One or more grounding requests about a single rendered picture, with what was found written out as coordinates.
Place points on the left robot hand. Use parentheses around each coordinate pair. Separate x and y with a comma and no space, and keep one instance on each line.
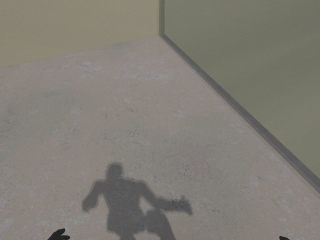
(58,235)

